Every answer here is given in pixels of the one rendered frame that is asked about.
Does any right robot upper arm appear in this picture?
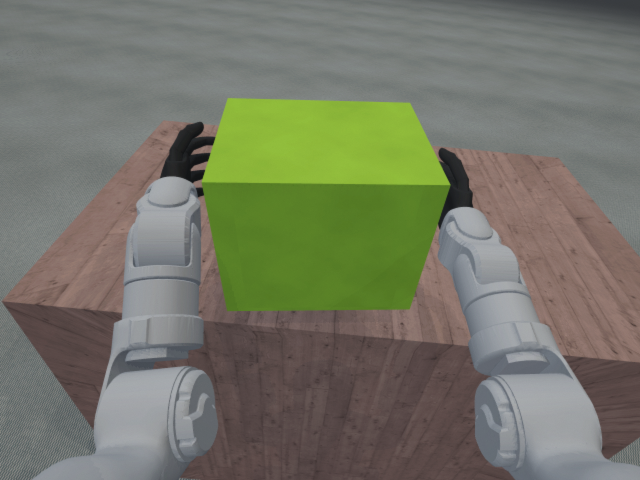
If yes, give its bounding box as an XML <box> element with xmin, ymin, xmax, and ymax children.
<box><xmin>475</xmin><ymin>373</ymin><xmax>640</xmax><ymax>480</ymax></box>

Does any robot left forearm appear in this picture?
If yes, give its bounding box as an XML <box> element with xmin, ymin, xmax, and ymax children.
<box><xmin>94</xmin><ymin>176</ymin><xmax>204</xmax><ymax>447</ymax></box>

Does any left robot upper arm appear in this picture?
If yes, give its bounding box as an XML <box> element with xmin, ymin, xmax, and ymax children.
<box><xmin>32</xmin><ymin>366</ymin><xmax>218</xmax><ymax>480</ymax></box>

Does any carton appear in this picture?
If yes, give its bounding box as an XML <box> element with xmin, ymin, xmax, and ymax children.
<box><xmin>202</xmin><ymin>98</ymin><xmax>451</xmax><ymax>311</ymax></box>

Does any robot left hand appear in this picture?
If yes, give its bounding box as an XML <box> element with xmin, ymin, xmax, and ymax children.
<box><xmin>160</xmin><ymin>122</ymin><xmax>215</xmax><ymax>197</ymax></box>

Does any robot right hand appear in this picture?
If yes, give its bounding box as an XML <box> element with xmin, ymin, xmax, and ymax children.
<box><xmin>438</xmin><ymin>148</ymin><xmax>473</xmax><ymax>229</ymax></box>

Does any robot right forearm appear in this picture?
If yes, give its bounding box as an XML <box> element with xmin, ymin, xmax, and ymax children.
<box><xmin>438</xmin><ymin>207</ymin><xmax>602</xmax><ymax>451</ymax></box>

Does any pedestal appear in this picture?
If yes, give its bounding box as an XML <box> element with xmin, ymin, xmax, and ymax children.
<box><xmin>2</xmin><ymin>120</ymin><xmax>640</xmax><ymax>480</ymax></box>

